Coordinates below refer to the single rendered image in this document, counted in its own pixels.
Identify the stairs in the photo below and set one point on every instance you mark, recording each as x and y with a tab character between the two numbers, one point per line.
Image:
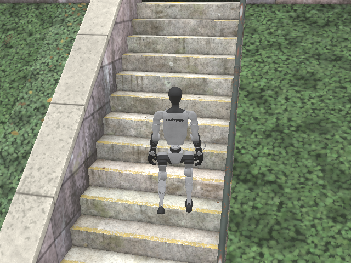
192	47

